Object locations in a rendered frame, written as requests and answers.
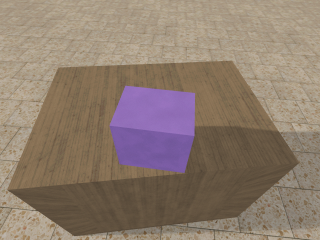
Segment pedestal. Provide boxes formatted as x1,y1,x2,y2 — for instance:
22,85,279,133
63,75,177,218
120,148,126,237
7,60,299,236

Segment carton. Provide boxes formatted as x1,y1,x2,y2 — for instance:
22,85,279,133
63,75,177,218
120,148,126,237
109,86,195,173

